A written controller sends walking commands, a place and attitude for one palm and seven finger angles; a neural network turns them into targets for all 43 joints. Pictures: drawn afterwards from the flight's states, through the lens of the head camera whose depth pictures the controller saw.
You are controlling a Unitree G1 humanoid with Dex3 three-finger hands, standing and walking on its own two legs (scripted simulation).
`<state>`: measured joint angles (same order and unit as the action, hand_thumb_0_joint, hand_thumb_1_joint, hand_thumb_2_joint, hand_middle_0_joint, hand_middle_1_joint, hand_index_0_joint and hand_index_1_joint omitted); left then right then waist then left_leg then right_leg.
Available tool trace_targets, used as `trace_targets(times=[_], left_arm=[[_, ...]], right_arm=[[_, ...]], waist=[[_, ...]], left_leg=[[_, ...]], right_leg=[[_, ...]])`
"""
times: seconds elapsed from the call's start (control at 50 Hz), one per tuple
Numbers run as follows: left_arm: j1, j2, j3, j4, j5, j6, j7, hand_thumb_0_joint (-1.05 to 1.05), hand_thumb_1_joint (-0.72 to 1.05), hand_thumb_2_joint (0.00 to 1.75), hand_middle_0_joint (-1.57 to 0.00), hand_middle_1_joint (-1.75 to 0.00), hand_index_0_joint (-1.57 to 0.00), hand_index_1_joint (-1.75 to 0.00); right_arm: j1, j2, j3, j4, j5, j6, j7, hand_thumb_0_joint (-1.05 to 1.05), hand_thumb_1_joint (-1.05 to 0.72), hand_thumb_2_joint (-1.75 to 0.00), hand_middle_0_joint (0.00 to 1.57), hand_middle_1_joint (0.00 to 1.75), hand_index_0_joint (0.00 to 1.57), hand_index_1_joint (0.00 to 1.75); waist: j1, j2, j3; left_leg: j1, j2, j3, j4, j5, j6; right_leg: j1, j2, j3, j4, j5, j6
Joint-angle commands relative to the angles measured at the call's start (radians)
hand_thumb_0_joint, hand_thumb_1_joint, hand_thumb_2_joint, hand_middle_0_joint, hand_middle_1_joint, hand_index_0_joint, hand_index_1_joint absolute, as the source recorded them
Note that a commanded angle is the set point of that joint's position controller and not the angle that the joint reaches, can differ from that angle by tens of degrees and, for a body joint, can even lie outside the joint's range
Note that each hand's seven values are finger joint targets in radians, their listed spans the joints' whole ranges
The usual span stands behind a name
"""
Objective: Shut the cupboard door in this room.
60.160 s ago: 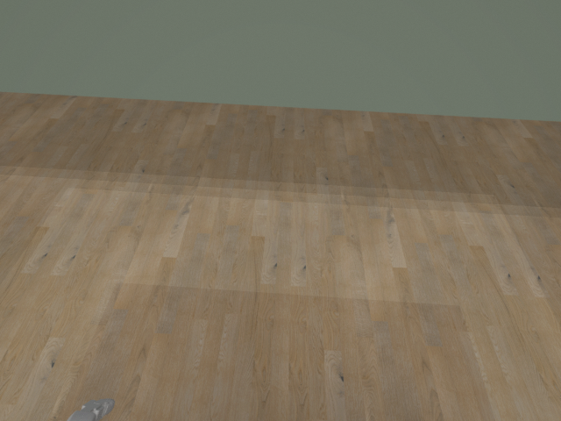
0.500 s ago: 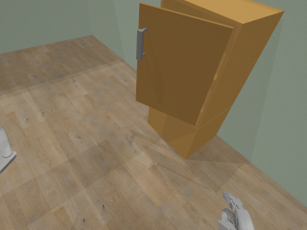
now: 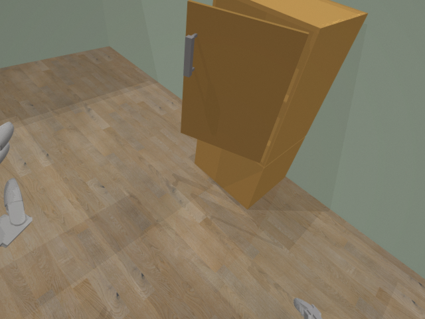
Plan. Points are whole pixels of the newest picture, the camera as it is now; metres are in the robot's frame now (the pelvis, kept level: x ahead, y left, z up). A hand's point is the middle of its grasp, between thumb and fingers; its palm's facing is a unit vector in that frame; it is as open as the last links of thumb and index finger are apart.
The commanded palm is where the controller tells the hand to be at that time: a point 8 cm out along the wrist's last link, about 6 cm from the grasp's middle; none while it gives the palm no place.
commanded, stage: stop stepping back and stand still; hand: left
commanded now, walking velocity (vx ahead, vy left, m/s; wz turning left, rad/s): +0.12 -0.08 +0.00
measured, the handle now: (191, 55) +1.00 +0.08 +0.05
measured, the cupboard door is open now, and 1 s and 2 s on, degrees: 23 23 23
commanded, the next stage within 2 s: let the arm hang, fingers relaxed in 0.56 s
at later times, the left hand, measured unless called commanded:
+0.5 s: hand (59, 194) +0.24 +0.23 +0.17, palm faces +0.40 -0.78 -0.48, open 7.4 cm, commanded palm +0.17 +0.27 +0.17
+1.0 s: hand out of the picture +0.04 +0.18 -0.18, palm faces +0.07 -0.98 -0.17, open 7.0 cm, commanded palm none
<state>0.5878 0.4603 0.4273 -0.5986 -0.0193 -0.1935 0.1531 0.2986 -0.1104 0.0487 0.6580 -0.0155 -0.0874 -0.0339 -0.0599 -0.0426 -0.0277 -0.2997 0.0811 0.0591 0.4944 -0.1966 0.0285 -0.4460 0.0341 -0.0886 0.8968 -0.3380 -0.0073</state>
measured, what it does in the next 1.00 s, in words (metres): steps on the spot: right foot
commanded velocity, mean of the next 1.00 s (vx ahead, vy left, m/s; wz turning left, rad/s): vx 0.00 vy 0.00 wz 0.00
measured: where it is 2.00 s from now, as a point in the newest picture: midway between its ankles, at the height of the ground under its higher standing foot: outside the picture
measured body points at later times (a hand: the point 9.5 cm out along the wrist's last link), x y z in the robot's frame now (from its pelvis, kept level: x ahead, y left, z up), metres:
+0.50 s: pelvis +0.03 -0.02 -0.01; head +0.04 -0.01 +0.44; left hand +0.22 +0.27 +0.20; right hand +0.19 -0.27 -0.08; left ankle +0.05 +0.10 -0.74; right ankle -0.06 -0.10 -0.74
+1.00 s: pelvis +0.00 +0.00 -0.02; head +0.02 +0.02 +0.43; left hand +0.04 +0.23 -0.17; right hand +0.07 -0.25 -0.14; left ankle +0.05 +0.10 -0.74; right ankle -0.06 -0.11 -0.74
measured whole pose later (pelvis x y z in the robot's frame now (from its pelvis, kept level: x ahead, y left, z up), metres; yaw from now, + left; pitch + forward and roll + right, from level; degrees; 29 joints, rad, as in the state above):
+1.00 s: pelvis +0.00 +0.00 -0.02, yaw +3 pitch -1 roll +0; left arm 0.32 0.19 0.01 0.81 0.01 0.05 0.03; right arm 0.25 -0.20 0.03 0.88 -0.03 0.04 0.00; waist -0.01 -0.05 0.06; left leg -0.36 0.00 0.05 0.59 -0.22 0.03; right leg -0.15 -0.01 -0.12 0.57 -0.40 -0.02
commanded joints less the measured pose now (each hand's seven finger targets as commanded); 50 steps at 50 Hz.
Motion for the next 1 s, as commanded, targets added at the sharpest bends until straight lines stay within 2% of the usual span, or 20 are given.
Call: trace_targets(times=[0.0, 0.08, 0.14, 0.16, 0.2, 0.24, 0.32, 0.4, 0.48, 0.52, 0.62, 0.64, 0.7, 0.74, 0.78, 0.82, 0.84, 0.88, 0.92, 0.98], left_arm=[[0.008, 0.161, 0.151, -0.149, -0.015, -0.044, 0.037, 0.0, 0.9, 0.9, -0.2, -0.3, -0.2, -0.3], [-0.063, 0.148, 0.122, -0.035, -0.029, 0.001, 0.037, 0.0, 0.9, 0.9, -0.2, -0.3, -0.2, -0.3], [-0.116, 0.153, 0.099, -0.011, -0.029, 0.017, 0.04, 0.0, 0.9, 0.9, -0.2, -0.3, -0.2, -0.3], [-0.153, 0.186, 0.114, -0.026, -0.03, 0.005, 0.046, 0.0, 0.9, 0.9, -0.2, -0.3, -0.2, -0.3], [-0.158, 0.117, 0.056, 0.002, -0.032, 0.006, 0.043, 0.0, 0.9, 0.9, -0.2, -0.3, -0.2, -0.3], [-0.164, 0.152, 0.081, -0.084, -0.028, 0.001, 0.047, 0.0, 0.9, 0.9, -0.2, -0.3, -0.2, -0.3], [-0.124, 0.221, 0.165, -0.21, -0.021, -0.035, 0.049, 0.0, 0.9, 0.9, -0.2, -0.3, -0.2, -0.3], [-0.054, 0.175, 0.16, -0.157, -0.03, -0.045, 0.042, 0.0, 0.9, 0.9, -0.2, -0.3, -0.2, -0.3], [0.019, 0.163, 0.174, -0.057, -0.039, -0.049, 0.041, 0.0, 0.9, 0.9, -0.2, -0.3, -0.2, -0.3], [0.018, 0.144, 0.151, -0.014, -0.044, -0.037, 0.042, 0.0, 0.9, 0.9, -0.2, -0.3, -0.2, -0.3], [-0.003, 0.165, 0.14, -0.067, -0.037, -0.019, 0.04, 0.0, 0.9, 0.9, -0.2, -0.3, -0.2, -0.3], [-0.14, 0.004, -0.334, 0.6, 0.025, 0.124, -0.1, 0.0, 0.9, 0.9, -0.2, -0.3, -0.2, -0.3], [-0.168, -0.096, -0.35, 0.702, 0.025, 0.216, -0.139, 0.0, 0.9, 0.9, -0.2, -0.3, -0.2, -0.3], [-0.23, -0.088, -0.356, 0.834, 0.033, 0.209, -0.149, 0.0, 0.9, 0.9, -0.2, -0.3, -0.2, -0.3], [-0.265, -0.055, -0.362, 0.934, 0.04, 0.2, -0.152, 0.0, 0.9, 0.9, -0.2, -0.3, -0.2, -0.3], [-0.261, -0.019, -0.36, 1.049, 0.042, 0.199, -0.14, 0.0, 0.9, 0.9, -0.2, -0.3, -0.2, -0.3], [-0.257, -0.041, -0.361, 1.119, 0.043, 0.196, -0.129, 0.0, 0.9, 0.9, -0.2, -0.3, -0.2, -0.3], [-0.281, -0.076, -0.384, 1.22, 0.035, 0.196, -0.124, 0.0, 0.9, 0.9, -0.2, -0.3, -0.2, -0.3], [-0.298, -0.095, -0.393, 1.298, 0.03, 0.2, -0.123, 0.0, 0.9, 0.9, -0.2, -0.3, -0.2, -0.3], [-0.22, -0.156, -0.382, 1.417, 0.031, 0.209, -0.124, 0.0, 0.9, 0.9, -0.2, -0.3, -0.2, -0.3]], right_arm=[[-0.136, -0.196, -0.078, -0.165, -0.001, -0.013, -0.03, 0.0, -0.9, -0.9, 0.2, 0.3, 0.2, 0.3], [-0.123, -0.199, -0.077, -0.161, 0.005, 0.006, -0.047, 0.0, -0.9, -0.9, 0.2, 0.3, 0.2, 0.3], [-0.108, -0.187, -0.074, -0.149, 0.006, 0.018, -0.04, 0.0, -0.9, -0.9, 0.2, 0.3, 0.2, 0.3], [-0.124, -0.195, -0.07, -0.148, 0.006, 0.011, -0.037, 0.0, -0.9, -0.9, 0.2, 0.3, 0.2, 0.3], [-0.134, -0.188, -0.08, -0.147, 0.034, -0.008, -0.034, 0.0, -0.9, -0.9, 0.2, 0.3, 0.2, 0.3], [-0.176, -0.194, -0.079, -0.172, 0.04, 0.0, -0.039, 0.0, -0.9, -0.9, 0.2, 0.3, 0.2, 0.3], [-0.169, -0.201, -0.074, -0.18, 0.027, -0.006, -0.052, 0.0, -0.9, -0.9, 0.2, 0.3, 0.2, 0.3], [-0.166, -0.198, -0.077, -0.188, 0.037, -0.004, -0.041, 0.0, -0.9, -0.9, 0.2, 0.3, 0.2, 0.3], [-0.132, -0.196, -0.078, -0.193, 0.034, 0.017, -0.038, 0.0, -0.9, -0.9, 0.2, 0.3, 0.2, 0.3], [-0.133, -0.196, -0.083, -0.193, 0.045, 0.024, -0.035, 0.0, -0.9, -0.9, 0.2, 0.3, 0.2, 0.3], [-0.156, -0.206, -0.08, -0.209, 0.043, 0.033, -0.051, 0.0, -0.9, -0.9, 0.2, 0.3, 0.2, 0.3], [-0.238, -0.39, -0.101, -0.121, 0.052, -0.027, 0.027, 0.0, -0.9, -0.9, 0.2, 0.3, 0.2, 0.3], [-0.136, -0.346, -0.101, -0.05, 0.018, 0.024, 0.03, 0.0, -0.9, -0.9, 0.2, 0.3, 0.2, 0.3], [-0.169, -0.333, -0.081, -0.036, 0.009, 0.047, 0.032, 0.0, -0.9, -0.9, 0.2, 0.3, 0.2, 0.3], [-0.15, -0.315, -0.071, -0.031, 0.001, 0.06, 0.028, 0.0, -0.9, -0.9, 0.2, 0.3, 0.2, 0.3], [-0.125, -0.284, -0.067, -0.01, -0.009, 0.077, 0.032, 0.0, -0.9, -0.9, 0.2, 0.3, 0.2, 0.3], [-0.124, -0.263, -0.066, 0.021, -0.016, 0.086, 0.025, 0.0, -0.9, -0.9, 0.2, 0.3, 0.2, 0.3], [-0.105, -0.232, -0.063, 0.074, -0.015, 0.099, 0.024, 0.0, -0.9, -0.9, 0.2, 0.3, 0.2, 0.3], [-0.083, -0.235, -0.059, 0.127, -0.014, 0.104, 0.027, 0.0, -0.9, -0.9, 0.2, 0.3, 0.2, 0.3], [-0.075, -0.215, -0.065, 0.187, -0.014, 0.102, 0.015, 0.0, -0.9, -0.9, 0.2, 0.3, 0.2, 0.3]], waist=[[0.04, 0.334, -0.014], [0.027, 0.211, -0.029], [0.021, -0.034, -0.05], [0.028, -0.06, -0.045], [0.039, -0.16, -0.096], [0.045, -0.122, -0.068], [0.044, 0.205, -0.137], [0.051, 0.171, -0.059], [0.035, 0.121, -0.124], [0.041, 0.001, -0.166], [0.048, 0.006, -0.191], [0.014, 0.075, -0.076], [0.049, 0.123, -0.071], [0.074, -0.013, 0.014], [0.066, -0.126, 0.031], [0.055, -0.117, -0.044], [0.061, -0.196, -0.067], [0.048, -0.11, -0.034], [0.033, 0.065, 0.008], [0.059, 0.28, 0.028]], left_leg=[[-0.119, 0.173, -0.155, -0.344, -0.476, 0.033], [-0.081, 0.115, -0.107, -0.212, -0.371, 0.006], [-0.142, 0.018, -0.027, 0.148, -0.111, -0.021], [-0.165, 0.002, -0.009, 0.214, -0.057, -0.027], [-0.113, -0.024, -0.012, 0.157, -0.071, -0.028], [-0.055, -0.02, 0.001, 0.093, 0.036, -0.013], [0.204, 0.049, -0.092, 0.034, 0.566, 0.042], [0.037, 0.064, -0.087, -0.001, 0.304, 0.006], [0.029, 0.018, -0.022, 0.083, 0.316, -0.015], [0.007, -0.006, 0.005, 0.12, 0.278, -0.02], [0.082, 0.0, 0.009, 0.046, 0.374, 0.006], [0.079, 0.017, -0.034, 0.178, 0.605, 0.008], [0.016, 0.113, -0.137, 0.08, 0.399, 0.066], [-0.094, 0.106, -0.173, 0.008, 0.15, 0.058], [-0.06, 0.031, -0.139, 0.043, 0.086, 0.027], [-0.034, -0.025, -0.072, 0.113, 0.211, 0.002], [-0.034, -0.038, -0.064, 0.137, 0.155, -0.005], [0.029, -0.039, -0.064, 0.109, 0.055, -0.016], [0.114, -0.004, -0.102, 0.037, 0.175, -0.004], [0.052, 0.033, -0.167, -0.095, 0.041, 0.028]], right_leg=[[0.208, 0.039, -0.077, -0.228, -0.07, -0.01], [0.347, 0.016, -0.041, -0.514, -0.056, -0.023], [0.353, -0.243, 0.286, -0.598, 0.132, -0.136], [0.365, -0.298, 0.298, -0.561, 0.419, -0.157], [0.385, -0.248, 0.218, -0.471, 0.582, -0.118], [0.356, -0.231, 0.182, -0.431, 0.641, -0.083], [0.215, -0.091, 0.045, -0.267, 0.584, 0.029], [0.284, -0.08, 0.088, -0.463, 0.296, 0.008], [0.334, -0.167, 0.161, -0.47, 0.593, -0.022], [0.394, -0.191, 0.168, -0.443, 0.819, 0.013], [0.38, -0.15, 0.09, -0.399, 0.826, 0.054], [0.235, -0.202, 0.016, -0.213, 0.94, -0.007], [0.162, -0.107, 0.049, -0.254, 0.145, 0.005], [0.198, -0.098, 0.058, -0.355, 0.008, -0.006], [0.191, -0.154, 0.131, -0.472, 0.091, -0.039], [0.287, -0.221, 0.142, -0.422, 0.467, -0.067], [0.315, -0.234, 0.159, -0.423, 0.549, -0.085], [0.248, -0.251, 0.155, -0.463, 0.405, -0.109], [0.163, -0.184, 0.119, -0.483, 0.137, -0.069], [0.245, -0.124, 0.087, -0.503, 0.026, -0.038]])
